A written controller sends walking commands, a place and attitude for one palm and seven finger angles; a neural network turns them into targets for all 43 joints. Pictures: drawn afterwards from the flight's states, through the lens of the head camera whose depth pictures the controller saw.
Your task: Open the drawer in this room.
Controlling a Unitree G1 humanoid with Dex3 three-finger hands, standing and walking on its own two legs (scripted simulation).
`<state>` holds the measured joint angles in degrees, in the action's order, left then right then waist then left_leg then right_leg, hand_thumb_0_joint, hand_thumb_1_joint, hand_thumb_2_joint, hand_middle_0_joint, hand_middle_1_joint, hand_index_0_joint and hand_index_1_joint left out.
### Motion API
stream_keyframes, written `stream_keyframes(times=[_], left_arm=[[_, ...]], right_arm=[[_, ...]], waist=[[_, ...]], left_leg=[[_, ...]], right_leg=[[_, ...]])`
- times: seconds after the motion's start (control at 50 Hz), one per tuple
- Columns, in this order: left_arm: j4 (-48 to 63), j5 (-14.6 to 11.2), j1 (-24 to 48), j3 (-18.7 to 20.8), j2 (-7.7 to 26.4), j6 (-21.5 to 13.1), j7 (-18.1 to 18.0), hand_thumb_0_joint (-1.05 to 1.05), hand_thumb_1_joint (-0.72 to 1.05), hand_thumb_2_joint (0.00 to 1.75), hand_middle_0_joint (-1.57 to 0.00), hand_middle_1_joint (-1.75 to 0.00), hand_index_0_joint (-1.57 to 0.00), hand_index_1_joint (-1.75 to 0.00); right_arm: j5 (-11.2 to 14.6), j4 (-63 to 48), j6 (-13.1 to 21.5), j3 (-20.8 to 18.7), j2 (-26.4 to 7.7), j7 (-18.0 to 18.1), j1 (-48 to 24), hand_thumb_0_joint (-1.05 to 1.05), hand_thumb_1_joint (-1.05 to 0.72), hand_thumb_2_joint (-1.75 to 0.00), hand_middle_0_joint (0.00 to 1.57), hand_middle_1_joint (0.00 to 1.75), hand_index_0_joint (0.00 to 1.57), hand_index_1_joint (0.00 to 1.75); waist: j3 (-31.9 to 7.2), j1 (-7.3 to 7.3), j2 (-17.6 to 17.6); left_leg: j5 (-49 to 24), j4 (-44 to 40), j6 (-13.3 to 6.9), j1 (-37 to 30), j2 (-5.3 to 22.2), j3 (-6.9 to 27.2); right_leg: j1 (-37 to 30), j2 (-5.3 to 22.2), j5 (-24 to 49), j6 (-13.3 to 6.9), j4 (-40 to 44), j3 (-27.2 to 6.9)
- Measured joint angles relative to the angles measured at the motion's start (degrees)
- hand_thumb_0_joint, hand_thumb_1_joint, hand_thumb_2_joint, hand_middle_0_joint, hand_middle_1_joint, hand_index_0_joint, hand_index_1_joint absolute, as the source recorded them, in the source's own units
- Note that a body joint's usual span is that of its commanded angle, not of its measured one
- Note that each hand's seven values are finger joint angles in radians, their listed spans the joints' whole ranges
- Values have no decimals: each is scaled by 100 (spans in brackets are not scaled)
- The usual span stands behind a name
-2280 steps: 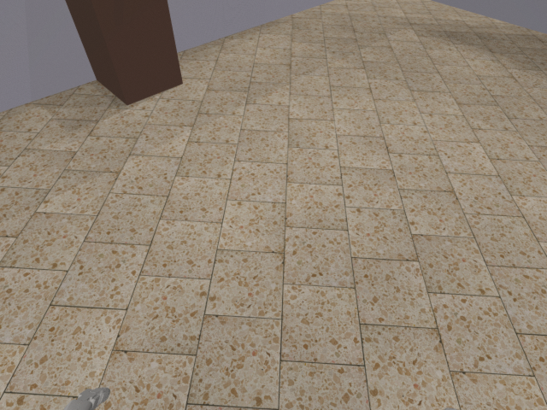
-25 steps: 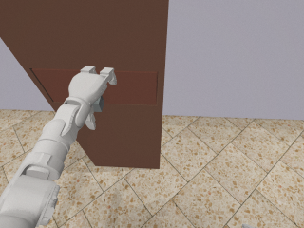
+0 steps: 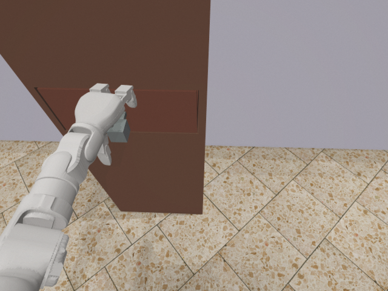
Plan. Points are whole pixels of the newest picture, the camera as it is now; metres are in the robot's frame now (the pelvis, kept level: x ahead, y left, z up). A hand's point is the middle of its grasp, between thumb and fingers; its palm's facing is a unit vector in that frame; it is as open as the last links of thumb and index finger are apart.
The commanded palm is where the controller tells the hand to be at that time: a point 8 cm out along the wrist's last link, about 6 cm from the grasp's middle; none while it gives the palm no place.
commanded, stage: move the hooked fingers above the handle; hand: left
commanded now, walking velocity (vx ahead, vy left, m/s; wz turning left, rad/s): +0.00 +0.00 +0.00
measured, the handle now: (120, 124) +0.50 +0.21 +0.01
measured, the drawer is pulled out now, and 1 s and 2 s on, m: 0.00 0.00 0.00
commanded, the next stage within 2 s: lower the fingers behind the handle in 1.56 s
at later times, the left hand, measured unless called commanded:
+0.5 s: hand (103, 122) +0.45 +0.22 +0.08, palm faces +0.05 -0.02 -1.00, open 13.8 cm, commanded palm +0.43 +0.23 +0.14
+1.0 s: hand (115, 115) +0.47 +0.19 +0.08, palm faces +0.11 +0.00 -0.99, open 13.8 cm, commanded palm +0.43 +0.23 +0.14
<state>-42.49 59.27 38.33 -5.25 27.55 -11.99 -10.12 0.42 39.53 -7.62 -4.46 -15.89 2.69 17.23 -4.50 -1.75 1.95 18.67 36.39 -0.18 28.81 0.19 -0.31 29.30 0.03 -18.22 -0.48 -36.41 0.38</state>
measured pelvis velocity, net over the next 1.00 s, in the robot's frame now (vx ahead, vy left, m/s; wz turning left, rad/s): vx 0.00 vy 0.00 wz -0.04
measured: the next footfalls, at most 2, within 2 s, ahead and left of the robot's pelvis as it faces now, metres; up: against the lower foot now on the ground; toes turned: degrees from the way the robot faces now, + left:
none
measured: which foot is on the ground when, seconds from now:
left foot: down 0.00-1.00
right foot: down 0.00-1.00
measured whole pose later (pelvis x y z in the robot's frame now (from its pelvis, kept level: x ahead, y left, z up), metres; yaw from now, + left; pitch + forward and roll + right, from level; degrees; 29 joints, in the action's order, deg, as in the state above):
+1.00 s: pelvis +0.00 +0.00 +0.00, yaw -2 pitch +12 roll +0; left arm -45.3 62.0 40.1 -3.2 26.0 -5.4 -17.1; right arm 0.3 38.9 -7.6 -2.5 -14.1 2.1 13.9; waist -4.7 -2.5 2.9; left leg 19.0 36.5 -0.4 29.9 0.6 -2.5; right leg 31.5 -0.5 -18.0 -0.1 -37.1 -1.9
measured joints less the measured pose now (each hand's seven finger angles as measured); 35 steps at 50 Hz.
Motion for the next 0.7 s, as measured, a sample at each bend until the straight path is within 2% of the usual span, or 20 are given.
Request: stream_keyframes(times=[0.04,0.1,0.16,0.2,0.26,0.34,0.42,0.46,0.52,0.58,0.64,0.7], left_arm=[[-221,68,159,121,2,176,-239,0,-49,30,-33,-121,-32,-120],[-660,146,416,239,95,663,-404,0,-49,30,-33,-121,-32,-120],[-865,97,511,196,148,977,-262,0,-49,30,-32,-121,-32,-122],[-740,21,420,92,98,1117,-2,0,-48,30,-32,-120,-33,-122],[-574,-124,190,-16,-8,1080,359,0,-48,30,-32,-120,-32,-122],[-354,-164,-78,-35,-117,651,584,0,-49,30,-32,-120,-32,-121],[-105,53,-194,171,-74,165,283,0,-49,30,-33,-120,-32,-121],[-67,152,-136,248,-9,113,6,0,-49,30,-33,-121,-32,-121],[-231,216,85,323,81,337,-345,0,-49,30,-33,-121,-32,-120],[-592,157,331,299,166,807,-382,0,-49,30,-32,-120,-32,-120],[-783,-17,403,86,174,1232,-53,0,-49,30,-32,-120,-31,-120],[-581,-210,254,-237,58,1298,421,-1,-48,30,-32,-120,-31,-120]], right_arm=[[-1,30,17,26,-3,-39,-98,1,-90,-90,20,30,20,30],[13,6,25,79,25,-86,-191,1,-90,-90,20,30,20,30],[30,-63,-3,104,56,-123,-151,1,-90,-90,20,30,20,30],[40,-106,-45,106,70,-131,-79,1,-90,-90,20,30,20,30],[61,-144,-125,145,94,-108,-12,1,-90,-90,20,30,20,30],[61,-209,-149,196,141,-45,-21,1,-90,-90,20,30,20,30],[9,-244,-70,158,187,-8,-97,1,-90,-90,20,30,20,30],[-14,-217,-10,121,190,-23,-128,1,-90,-90,20,30,20,30],[-27,-122,47,87,164,-83,-169,1,-90,-90,20,30,20,30],[-1,-33,34,97,130,-135,-178,1,-90,-90,20,30,20,30],[42,-28,-24,100,102,-157,-97,1,-90,-90,20,30,20,30],[52,-71,-87,96,82,-129,2,1,-90,-90,20,30,20,30]], waist=[[-24,-47,-12],[-53,-106,-1],[-103,-94,55],[-149,-60,107],[-192,-47,138],[-113,-57,79],[-35,-61,7],[-29,-50,2],[-42,-19,34],[-87,4,77],[-152,16,122],[-177,18,133]], left_leg=[[3,27,-3,70,2,-24],[-16,7,-5,129,17,-76],[-41,-59,-12,121,28,-112],[-47,-115,-22,50,31,-123],[-39,-190,-35,-110,24,-133],[-12,-182,-39,-223,13,-124],[24,-51,-32,-97,15,-112],[41,26,-26,13,15,-96],[50,100,-23,146,9,-73],[34,75,-29,176,5,-72],[7,-15,-38,100,0,-64],[0,-92,-48,-37,-13,-41]], right_leg=[[85,-3,0,1,-40,-24],[174,-18,31,4,-37,-76],[177,-31,72,13,32,-113],[104,-34,89,23,102,-124],[-53,-28,83,38,176,-134],[-166,-16,43,40,155,-124],[-48,-18,8,29,34,-112],[48,-17,-6,26,-29,-96],[165,-10,-16,25,-85,-74],[195,-6,1,31,-60,-74],[110,-2,29,40,40,-66],[-44,11,33,50,130,-43]])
